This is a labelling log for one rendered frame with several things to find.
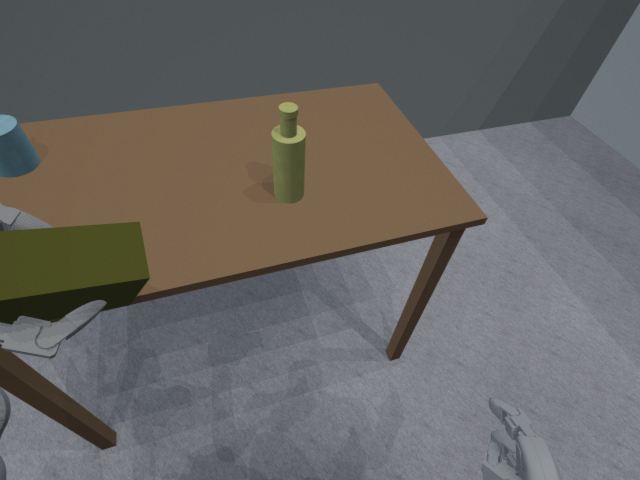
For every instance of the left robot hand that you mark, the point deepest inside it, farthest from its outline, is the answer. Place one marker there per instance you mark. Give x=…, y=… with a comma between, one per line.
x=33, y=336

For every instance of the sponge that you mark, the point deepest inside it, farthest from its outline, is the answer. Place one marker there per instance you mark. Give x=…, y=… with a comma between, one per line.
x=49, y=272

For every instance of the right robot hand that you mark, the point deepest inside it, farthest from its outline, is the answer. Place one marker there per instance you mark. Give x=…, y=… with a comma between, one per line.
x=529, y=459

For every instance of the table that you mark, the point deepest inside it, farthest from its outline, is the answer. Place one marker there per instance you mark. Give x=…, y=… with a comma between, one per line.
x=199, y=179

